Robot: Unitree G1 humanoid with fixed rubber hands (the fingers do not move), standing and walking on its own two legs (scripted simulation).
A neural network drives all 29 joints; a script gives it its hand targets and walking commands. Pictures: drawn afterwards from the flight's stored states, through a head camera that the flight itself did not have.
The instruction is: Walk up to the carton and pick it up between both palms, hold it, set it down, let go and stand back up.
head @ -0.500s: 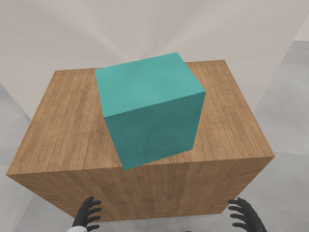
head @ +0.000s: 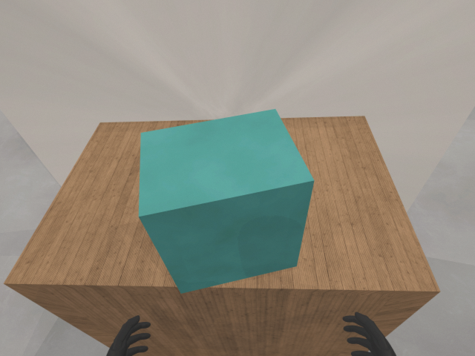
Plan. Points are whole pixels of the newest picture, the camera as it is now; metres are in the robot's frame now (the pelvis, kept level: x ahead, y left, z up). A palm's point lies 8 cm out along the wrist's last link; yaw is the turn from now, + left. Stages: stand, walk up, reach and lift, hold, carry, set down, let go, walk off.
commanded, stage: let go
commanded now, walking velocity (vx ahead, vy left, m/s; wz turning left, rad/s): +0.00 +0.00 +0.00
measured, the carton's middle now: (225, 205) +0.36 +0.04 +0.07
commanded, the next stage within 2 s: stand in 0.32 s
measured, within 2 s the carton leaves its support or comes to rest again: neither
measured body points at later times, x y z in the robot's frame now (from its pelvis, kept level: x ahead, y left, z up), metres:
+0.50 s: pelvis +0.05 +0.05 +0.00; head +0.07 +0.07 +0.45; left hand +0.18 +0.29 -0.13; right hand +0.15 -0.20 -0.12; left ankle -0.04 +0.16 -0.74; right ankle +0.03 -0.11 -0.74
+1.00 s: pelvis +0.04 +0.08 +0.00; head +0.04 +0.09 +0.45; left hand +0.05 +0.30 -0.17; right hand +0.02 -0.14 -0.15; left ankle -0.04 +0.16 -0.74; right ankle +0.03 -0.11 -0.74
